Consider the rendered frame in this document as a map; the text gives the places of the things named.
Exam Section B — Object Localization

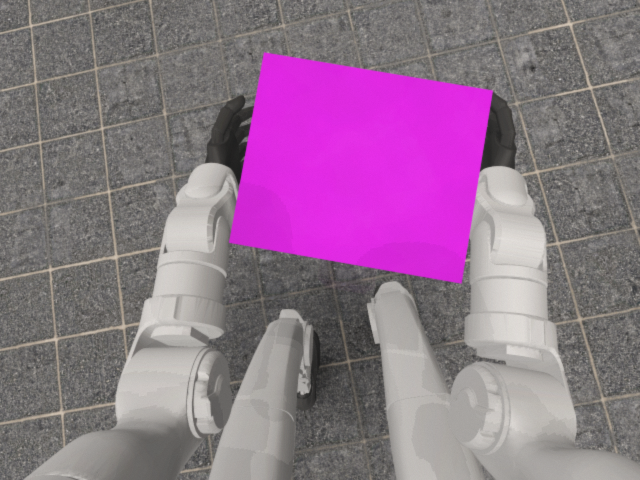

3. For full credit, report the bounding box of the left robot hand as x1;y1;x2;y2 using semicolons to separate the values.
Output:
205;95;254;186

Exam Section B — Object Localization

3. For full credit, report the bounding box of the left robot upper arm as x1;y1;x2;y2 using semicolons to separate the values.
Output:
23;347;232;480

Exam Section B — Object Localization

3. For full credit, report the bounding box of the carton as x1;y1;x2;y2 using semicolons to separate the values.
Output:
229;52;493;284

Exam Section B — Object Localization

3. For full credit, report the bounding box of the right robot forearm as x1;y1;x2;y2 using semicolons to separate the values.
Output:
464;166;577;437

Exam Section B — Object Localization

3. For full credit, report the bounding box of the right robot hand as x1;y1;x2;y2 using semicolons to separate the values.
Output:
480;93;517;172

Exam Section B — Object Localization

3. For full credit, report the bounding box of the left robot forearm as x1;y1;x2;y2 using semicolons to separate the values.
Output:
115;163;239;421

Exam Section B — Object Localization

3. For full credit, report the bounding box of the right robot upper arm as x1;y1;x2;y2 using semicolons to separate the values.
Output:
447;361;640;480

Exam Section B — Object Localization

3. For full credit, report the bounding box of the right robot thigh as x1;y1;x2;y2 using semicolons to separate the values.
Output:
367;290;486;480

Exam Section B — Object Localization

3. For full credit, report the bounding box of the robot left shin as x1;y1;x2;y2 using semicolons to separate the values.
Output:
266;309;311;393

